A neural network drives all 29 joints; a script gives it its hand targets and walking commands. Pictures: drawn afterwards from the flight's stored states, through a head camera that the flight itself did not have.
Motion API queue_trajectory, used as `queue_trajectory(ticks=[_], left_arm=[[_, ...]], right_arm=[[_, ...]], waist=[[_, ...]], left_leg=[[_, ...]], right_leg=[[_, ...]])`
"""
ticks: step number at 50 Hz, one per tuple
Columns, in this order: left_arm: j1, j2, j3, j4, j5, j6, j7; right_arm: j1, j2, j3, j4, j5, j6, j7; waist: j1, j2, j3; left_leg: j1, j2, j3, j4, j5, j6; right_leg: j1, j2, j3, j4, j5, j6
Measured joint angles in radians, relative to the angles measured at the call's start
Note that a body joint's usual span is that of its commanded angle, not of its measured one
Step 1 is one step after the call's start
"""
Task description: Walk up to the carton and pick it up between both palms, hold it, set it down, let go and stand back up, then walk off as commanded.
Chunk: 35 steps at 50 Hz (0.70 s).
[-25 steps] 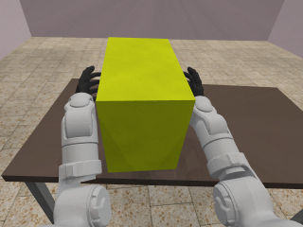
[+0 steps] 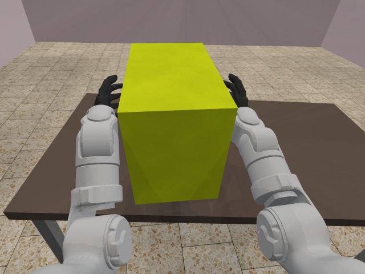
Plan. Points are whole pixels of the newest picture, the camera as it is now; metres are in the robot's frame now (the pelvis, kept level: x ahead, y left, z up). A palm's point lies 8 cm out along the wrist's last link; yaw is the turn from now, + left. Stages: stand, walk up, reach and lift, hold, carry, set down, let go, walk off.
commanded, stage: hold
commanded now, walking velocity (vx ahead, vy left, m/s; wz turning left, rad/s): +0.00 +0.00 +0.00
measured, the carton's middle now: (171, 116) +0.43 +0.00 +0.18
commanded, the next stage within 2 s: none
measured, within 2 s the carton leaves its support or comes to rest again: neither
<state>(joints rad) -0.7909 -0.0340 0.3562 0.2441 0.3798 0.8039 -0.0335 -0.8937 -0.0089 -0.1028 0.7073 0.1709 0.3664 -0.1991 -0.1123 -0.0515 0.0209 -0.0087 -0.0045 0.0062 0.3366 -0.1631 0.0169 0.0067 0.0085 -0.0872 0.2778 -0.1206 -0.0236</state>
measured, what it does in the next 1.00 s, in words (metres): stands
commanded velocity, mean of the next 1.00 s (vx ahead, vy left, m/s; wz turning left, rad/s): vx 0.00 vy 0.00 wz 0.00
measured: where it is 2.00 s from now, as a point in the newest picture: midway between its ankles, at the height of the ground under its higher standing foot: outside the picture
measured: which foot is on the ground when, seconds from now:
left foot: down 0.00-1.00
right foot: down 0.00-1.00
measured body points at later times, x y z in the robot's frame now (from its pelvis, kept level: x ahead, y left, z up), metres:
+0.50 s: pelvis +0.01 +0.00 +0.00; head -0.07 +0.03 +0.44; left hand +0.37 +0.16 +0.23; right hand +0.38 -0.12 +0.24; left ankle +0.03 +0.11 -0.75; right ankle +0.03 -0.10 -0.75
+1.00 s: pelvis +0.01 -0.01 +0.00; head -0.06 +0.01 +0.44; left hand +0.39 +0.14 +0.24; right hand +0.39 -0.14 +0.24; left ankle +0.03 +0.11 -0.75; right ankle +0.03 -0.10 -0.75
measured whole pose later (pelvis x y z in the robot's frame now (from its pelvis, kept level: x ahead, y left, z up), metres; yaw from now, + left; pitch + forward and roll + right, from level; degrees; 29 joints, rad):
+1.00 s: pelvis +0.01 -0.01 +0.00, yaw +0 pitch -10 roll +0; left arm -0.78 -0.05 0.39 0.22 0.37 0.81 -0.03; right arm -0.89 -0.03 -0.04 0.69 0.21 0.40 -0.23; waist -0.10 -0.05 -0.01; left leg 0.00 0.01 0.00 0.33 -0.17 0.00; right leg 0.02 0.02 -0.08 0.28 -0.14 -0.04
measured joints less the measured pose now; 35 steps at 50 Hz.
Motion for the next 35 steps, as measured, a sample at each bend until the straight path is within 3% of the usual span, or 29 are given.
queue_trajectory(ticks=[10, 16, 21, 30, 35], left_arm=[[0.099, -0.04, 0.0, -0.146, -0.025, 0.022, 0.013], [0.111, -0.031, 0.01, -0.159, 0.004, 0.061, -0.04], [0.122, -0.018, 0.007, -0.188, 0.0, 0.079, -0.056], [0.069, -0.017, 0.007, -0.151, 0.025, 0.072, -0.051], [0.018, -0.017, 0.006, -0.108, 0.017, 0.054, -0.018]], right_arm=[[0.08, -0.04, 0.129, -0.126, 0.104, 0.024, -0.049], [0.091, -0.021, 0.134, -0.136, 0.087, 0.073, -0.066], [0.104, -0.002, 0.124, -0.165, 0.085, 0.088, -0.077], [0.06, 0.014, 0.05, -0.14, 0.049, 0.084, -0.047], [0.027, -0.001, 0.032, -0.098, 0.028, 0.057, -0.021]], waist=[[-0.003, 0.03, -0.018], [0.008, 0.01, -0.023], [0.01, -0.011, -0.015], [-0.002, -0.003, 0.024], [0.0, 0.014, 0.028]], left_leg=[[0.047, 0.011, 0.005, 0.017, -0.045, -0.003], [0.09, 0.01, -0.009, 0.01, -0.052, -0.007], [0.086, 0.011, -0.017, 0.018, -0.051, -0.009], [0.048, 0.005, -0.006, 0.029, -0.028, 0.002], [0.021, -0.006, 0.006, 0.005, 0.0, 0.009]], right_leg=[[0.054, 0.013, 0.01, -0.005, -0.029, 0.0], [0.101, 0.014, -0.001, -0.01, -0.044, -0.004], [0.105, 0.016, -0.007, -0.013, -0.039, -0.005], [0.068, 0.01, 0.005, -0.011, -0.007, 0.003], [0.022, -0.002, 0.017, 0.0, 0.006, 0.009]])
